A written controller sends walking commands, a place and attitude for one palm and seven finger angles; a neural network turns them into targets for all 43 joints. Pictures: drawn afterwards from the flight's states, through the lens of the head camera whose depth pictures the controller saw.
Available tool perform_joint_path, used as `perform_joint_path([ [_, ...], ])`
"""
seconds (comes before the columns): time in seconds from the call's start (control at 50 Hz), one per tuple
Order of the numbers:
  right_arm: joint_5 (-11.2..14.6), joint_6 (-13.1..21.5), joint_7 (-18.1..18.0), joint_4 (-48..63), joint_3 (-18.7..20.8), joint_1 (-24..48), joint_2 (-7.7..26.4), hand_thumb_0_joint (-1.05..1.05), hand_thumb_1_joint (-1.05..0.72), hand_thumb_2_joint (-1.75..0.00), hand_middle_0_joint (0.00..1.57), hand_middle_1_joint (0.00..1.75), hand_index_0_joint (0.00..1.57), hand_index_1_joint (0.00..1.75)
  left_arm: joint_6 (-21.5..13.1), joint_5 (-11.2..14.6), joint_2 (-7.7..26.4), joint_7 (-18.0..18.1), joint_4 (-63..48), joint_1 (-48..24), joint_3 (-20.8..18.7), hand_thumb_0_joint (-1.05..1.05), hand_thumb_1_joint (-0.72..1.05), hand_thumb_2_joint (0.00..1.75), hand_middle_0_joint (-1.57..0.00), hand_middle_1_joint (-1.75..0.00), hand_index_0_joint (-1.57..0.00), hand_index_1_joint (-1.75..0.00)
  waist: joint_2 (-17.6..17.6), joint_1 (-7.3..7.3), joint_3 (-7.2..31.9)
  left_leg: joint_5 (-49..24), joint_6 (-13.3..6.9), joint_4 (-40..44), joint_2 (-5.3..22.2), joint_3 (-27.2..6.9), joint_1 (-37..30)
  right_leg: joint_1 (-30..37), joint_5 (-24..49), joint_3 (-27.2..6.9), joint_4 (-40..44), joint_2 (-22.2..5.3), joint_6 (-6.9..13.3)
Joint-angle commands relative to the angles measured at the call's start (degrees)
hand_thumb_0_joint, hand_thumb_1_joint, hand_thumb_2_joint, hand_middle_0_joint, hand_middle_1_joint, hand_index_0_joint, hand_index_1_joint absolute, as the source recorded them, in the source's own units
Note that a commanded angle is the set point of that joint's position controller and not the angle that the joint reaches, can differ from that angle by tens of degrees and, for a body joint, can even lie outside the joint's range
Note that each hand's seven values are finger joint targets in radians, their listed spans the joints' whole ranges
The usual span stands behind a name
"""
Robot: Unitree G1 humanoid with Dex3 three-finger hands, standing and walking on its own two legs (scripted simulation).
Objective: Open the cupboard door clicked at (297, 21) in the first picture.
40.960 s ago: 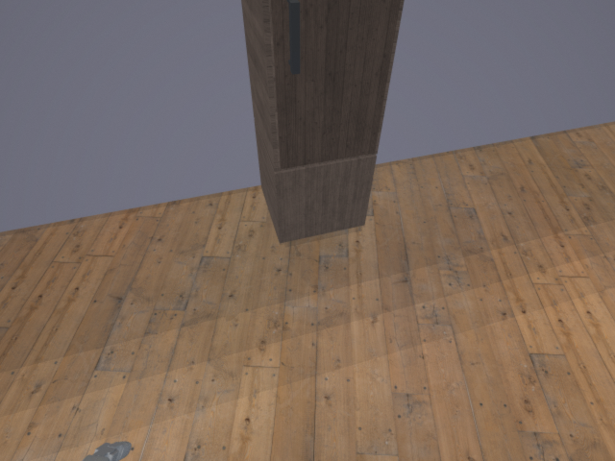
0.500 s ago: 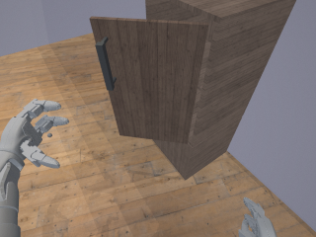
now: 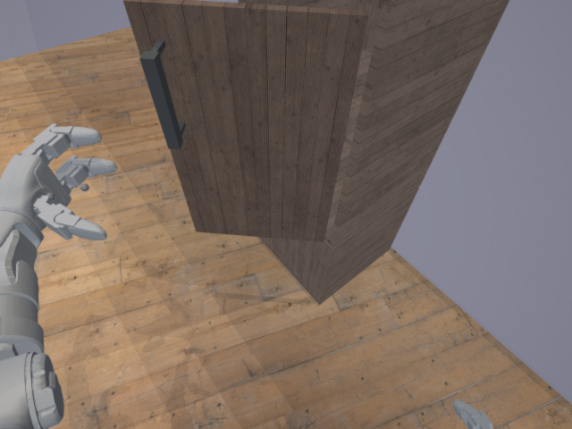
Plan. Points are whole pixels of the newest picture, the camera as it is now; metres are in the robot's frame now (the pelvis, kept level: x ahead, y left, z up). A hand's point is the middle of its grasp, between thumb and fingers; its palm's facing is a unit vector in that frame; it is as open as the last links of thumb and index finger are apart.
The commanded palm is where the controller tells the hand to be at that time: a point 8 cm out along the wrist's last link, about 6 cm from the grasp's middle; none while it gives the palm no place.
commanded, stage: move the hooked fingers beside the handle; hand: left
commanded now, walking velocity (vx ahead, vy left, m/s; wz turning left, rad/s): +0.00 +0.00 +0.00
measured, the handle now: (168, 97) +0.61 +0.22 +0.12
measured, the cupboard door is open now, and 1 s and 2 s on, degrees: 47 47 47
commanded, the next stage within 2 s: none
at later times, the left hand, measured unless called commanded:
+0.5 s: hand (109, 143) +0.48 +0.27 +0.13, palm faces -0.05 -1.00 +0.01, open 13.9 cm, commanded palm +0.46 +0.33 +0.13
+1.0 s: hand (122, 109) +0.55 +0.28 +0.14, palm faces -0.06 -1.00 +0.01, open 13.9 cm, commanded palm +0.55 +0.33 +0.12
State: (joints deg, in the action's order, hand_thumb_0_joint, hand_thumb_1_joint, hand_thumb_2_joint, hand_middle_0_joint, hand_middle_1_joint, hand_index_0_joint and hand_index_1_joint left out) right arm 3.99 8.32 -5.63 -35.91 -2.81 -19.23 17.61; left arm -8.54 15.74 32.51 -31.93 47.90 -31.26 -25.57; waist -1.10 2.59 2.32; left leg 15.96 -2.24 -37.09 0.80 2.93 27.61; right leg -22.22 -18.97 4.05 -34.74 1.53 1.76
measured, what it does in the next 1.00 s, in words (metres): stands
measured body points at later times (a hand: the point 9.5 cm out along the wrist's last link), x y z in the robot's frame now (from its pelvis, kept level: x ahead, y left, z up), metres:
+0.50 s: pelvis +0.01 +0.02 -0.01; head +0.09 +0.04 +0.44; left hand +0.48 +0.33 +0.13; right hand +0.04 -0.26 -0.11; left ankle +0.03 +0.09 -0.72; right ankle -0.02 -0.10 -0.72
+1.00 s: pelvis +0.01 +0.02 -0.02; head +0.15 +0.04 +0.41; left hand +0.55 +0.33 +0.14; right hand -0.04 -0.27 -0.10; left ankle +0.03 +0.09 -0.72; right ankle -0.02 -0.10 -0.72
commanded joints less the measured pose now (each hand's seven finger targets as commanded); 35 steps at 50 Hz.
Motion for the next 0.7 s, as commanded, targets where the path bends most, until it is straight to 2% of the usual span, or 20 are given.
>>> perform_joint_path([
  [0.0, -0.01, 1.41, -0.76, 5.81, 3.63, -0.92, 9.47, 0.0, -0.9, -0.9, 0.2, 0.3, 0.2, 0.3, -3.87, 0.47, 19.63, 0.03, -5.78, -26.8, -3.16, 0.0, -0.5, 0.3, -0.3, -1.2, -0.3, -1.2, -3.1, 0.8, 15.92, -9.81, -0.46, 3.05, -0.5, -5.45, -14.09, -2.87, 12.61, -2.87, 4.29, 0.15, -0.33],
  [0.04, -0.07, 0.82, -0.71, 5.53, 3.65, -1.65, 9.74, 0.0, -0.9, -0.9, 0.2, 0.3, 0.2, 0.3, -4.24, 0.29, 20.41, -0.31, -4.69, -29.04, -3.0, 0.0, -0.5, 0.3, -0.3, -1.2, -0.3, -1.2, -3.38, 0.96, 18.32, -11.73, -0.43, 2.43, -0.55, -5.47, -14.83, -2.59, 14.32, -2.89, 3.68, 0.23, -0.3],
  [0.1, -0.43, 0.27, -0.58, 4.69, 3.73, -2.89, 9.93, 0.0, -0.9, -0.9, 0.2, 0.3, 0.2, 0.3, -5.42, -0.9, 19.58, -0.27, -3.41, -33.96, -0.99, 0.0, -0.5, 0.3, -0.3, -1.2, -0.3, -1.2, -6.79, 1.95, 18.8, -12.95, 0.28, 2.24, 0.07, -6.8, -17.36, -6.37, 12.6, -1.96, 3.11, 0.36, 0.02],
  [0.14, -0.71, -0.16, -0.42, 4.41, 3.93, -3.86, 10.24, 0.0, -0.9, -0.9, 0.2, 0.3, 0.2, 0.3, -6.29, -1.0, 21.06, 0.13, -2.38, -35.57, -2.05, 0.0, -0.5, 0.3, -0.3, -1.2, -0.3, -1.2, -5.53, 2.07, 19.9, -14.01, 0.36, 1.91, 0.4, -7.34, -17.89, -6.96, 12.69, -1.83, 2.79, 0.64, 0.01],
  [0.18, -0.9, -0.65, -0.17, 4.43, 4.09, -4.69, 10.33, 0.0, -0.9, -0.9, 0.2, 0.3, 0.2, 0.3, -6.92, -1.21, 20.33, 0.4, -2.28, -35.47, -1.67, 0.0, -0.5, 0.3, -0.3, -1.2, -0.3, -1.2, -5.69, 1.97, 22.42, -17.21, 0.67, 1.54, 0.67, -7.88, -19.81, -7.13, 13.99, -1.52, 2.1, 0.69, 0.09],
  [0.2, -0.98, -0.88, -0.05, 4.24, 4.11, -4.96, 10.28, 0.0, -0.9, -0.9, 0.2, 0.3, 0.2, 0.3, -6.94, -1.38, 19.22, 0.41, -1.67, -35.73, -0.71, 0.0, -0.5, 0.3, -0.3, -1.2, -0.3, -1.2, -6.78, 2.06, 22.62, -18.91, 0.92, 1.33, 0.78, -8.03, -20.47, -7.72, 14.5, -1.43, 1.92, 0.69, 0.08],
  [0.24, -1.19, -1.59, 0.17, 3.97, 4.21, -5.84, 10.43, 0.0, -0.9, -0.9, 0.2, 0.3, 0.2, 0.3, -6.77, -1.41, 20.74, 0.66, -0.38, -35.94, -2.06, 0.0, -0.5, 0.3, -0.3, -1.2, -0.3, -1.2, -6.12, 1.95, 23.01, -21.21, 1.07, 0.73, 1.04, -8.02, -20.39, -7.92, 15.64, -1.39, 1.65, 0.84, -0.04],
  [0.26, -1.12, -1.98, 0.3, 3.86, 4.1, -5.96, 10.33, 0.0, -0.9, -0.9, 0.2, 0.3, 0.2, 0.3, -6.46, -1.72, 18.86, 0.7, 0.84, -37.2, -0.1, 0.0, -0.5, 0.3, -0.3, -1.2, -0.3, -1.2, -6.99, 2.59, 21.62, -20.69, 1.21, 0.93, 1.13, -8.22, -20.24, -9.35, 14.69, -1.2, 1.74, 0.83, -0.07],
  [0.3, -1.25, -2.57, 0.44, 3.57, 4.24, -6.67, 10.55, 0.0, -0.9, -0.9, 0.2, 0.3, 0.2, 0.3, -5.81, -2.41, 19.03, 1.25, 3.89, -38.64, 0.1, 0.0, -0.5, 0.3, -0.3, -1.2, -0.3, -1.2, -4.9, 3.28, 19.75, -18.09, 0.93, 1.04, 1.2, -8.17, -18.22, -10.39, 13.23, -1.11, 1.91, 0.79, -0.33],
  [0.32, -1.32, -3.0, 0.29, 3.41, 4.2, -7.18, 10.69, 0.0, -0.9, -0.9, 0.2, 0.3, 0.2, 0.3, -5.88, -2.29, 21.72, 1.72, 5.72, -38.98, -2.41, 0.0, -0.5, 0.3, -0.3, -1.2, -0.3, -1.2, -2.54, 3.0, 19.32, -18.28, 0.49, 0.55, 0.93, -7.76, -16.37, -8.99, 14.2, -1.23, 1.79, 0.95, -0.17],
  [0.34, -1.39, -3.45, 0.3, 3.63, 4.1, -7.46, 11.03, 0.0, -0.9, -0.9, 0.2, 0.3, 0.2, 0.3, -5.84, -3.11, 24.18, 1.96, 6.34, -39.31, -3.59, 0.0, -0.5, 0.3, -0.3, -1.2, -0.3, -1.2, -3.3, 2.68, 20.46, -18.37, 0.56, 0.59, 0.88, -7.62, -15.41, -8.26, 14.75, -1.45, 1.32, 0.84, -0.3],
  [0.4, -1.6, -4.26, 0.52, 3.63, 4.16, -8.33, 10.88, 0.0, -0.9, -0.9, 0.2, 0.3, 0.2, 0.3, -7.07, -4.48, 23.77, 2.58, 6.54, -42.68, -2.25, 0.0, -0.5, 0.3, -0.3, -1.2, -0.3, -1.2, -5.94, 3.65, 21.79, -18.91, 0.81, -0.11, 1.06, -7.81, -16.79, -10.23, 14.21, -1.62, 0.93, 0.84, -0.41],
  [0.42, -1.73, -4.56, 0.38, 3.41, 4.15, -8.78, 10.91, 0.0, -0.9, -0.9, 0.2, 0.3, 0.2, 0.3, -8.17, -4.39, 25.67, 2.93, 5.6, -44.66, -3.58, 0.0, -0.5, 0.3, -0.3, -1.2, -0.3, -1.2, -5.44, 3.71, 22.98, -21.07, 0.81, -0.79, 1.08, -7.85, -17.06, -9.44, 15.35, -1.63, 0.55, 1.0, -0.26],
  [0.46, -1.92, -5.08, 0.64, 3.02, 4.26, -9.4, 10.88, 0.0, -0.9, -0.9, 0.2, 0.3, 0.2, 0.3, -9.46, -5.03, 25.85, 2.82, 5.26, -46.06, -3.35, 0.0, -0.5, 0.3, -0.3, -1.2, -0.3, -1.2, -9.09, 3.96, 25.7, -23.17, 1.38, -1.49, 1.35, -8.2, -19.83, -10.65, 15.78, -1.77, 0.24, 1.13, -0.31],
  [0.48, -2.04, -5.38, 0.67, 2.77, 4.3, -9.8, 11.03, 0.0, -0.9, -0.9, 0.2, 0.3, 0.2, 0.3, -9.72, -5.11, 26.15, 2.63, 6.04, -46.06, -3.51, 0.0, -0.5, 0.3, -0.3, -1.2, -0.3, -1.2, -8.56, 4.17, 25.96, -23.36, 1.38, -1.8, 1.58, -8.4, -20.23, -11.28, 15.64, -1.73, 0.19, 1.26, -0.34],
  [0.54, -1.9, -6.48, 0.46, 1.99, 4.25, -10.62, 11.28, 0.0, -0.9, -0.9, 0.2, 0.3, 0.2, 0.3, -9.54, -4.94, 26.87, 1.56, 8.84, -48.62, -3.22, 0.0, -0.5, 0.3, -0.3, -1.2, -0.3, -1.2, -7.69, 5.21, 25.76, -23.62, 0.87, -2.59, 1.46, -7.83, -18.57, -11.1, 17.07, -2.01, 0.2, 1.46, -0.56],
  [0.58, -1.89, -7.0, 0.37, 1.56, 4.15, -11.01, 11.35, 0.0, -0.9, -0.9, 0.2, 0.3, 0.2, 0.3, -8.18, -5.59, 25.02, 0.98, 12.18, -49.61, -0.93, 0.0, -0.5, 0.3, -0.3, -1.2, -0.3, -1.2, -8.64, 6.24, 22.51, -20.19, 0.72, -2.49, 1.39, -7.85, -16.67, -13.81, 14.66, -1.75, 0.51, 1.35, -0.6],
  [0.62, -1.93, -7.52, 0.05, 1.19, 4.02, -12.05, 11.61, 0.0, -0.9, -0.9, 0.2, 0.3, 0.2, 0.3, -7.3, -6.13, 25.07, 1.0, 14.91, -50.82, 0.0, 0.0, -0.5, 0.3, -0.3, -1.2, -0.3, -1.2, -6.66, 7.1, 20.87, -19.03, 0.43, -2.6, 1.36, -8.26, -14.92, -14.9, 13.41, -1.47, 0.5, 1.48, -0.47],
  [0.64, -2.02, -7.72, -0.02, 1.06, 4.06, -12.34, 12.06, 0.0, -0.9, -0.9, 0.2, 0.3, 0.2, 0.3, -7.04, -6.53, 27.76, 1.27, 15.56, -52.17, -1.62, 0.0, -0.5, 0.3, -0.3, -1.2, -0.3, -1.2, -6.47, 7.26, 21.16, -17.5, 0.28, -2.75, 1.45, -8.17, -14.1, -15.11, 13.0, -1.82, 0.55, 1.4, -0.77],
  [0.68, -1.91, -8.11, -0.29, 1.06, 3.8, -13.07, 12.28, 0.0, -0.9, -0.9, 0.2, 0.3, 0.2, 0.3, -6.36, -6.91, 29.08, 1.42, 18.28, -52.76, -1.76, 0.0, -0.5, 0.3, -0.3, -1.2, -0.3, -1.2, -4.52, 8.1, 20.24, -15.36, -0.22, -3.16, 1.31, -7.82, -11.16, -14.93, 12.65, -2.28, 0.59, 1.28, -0.94],
])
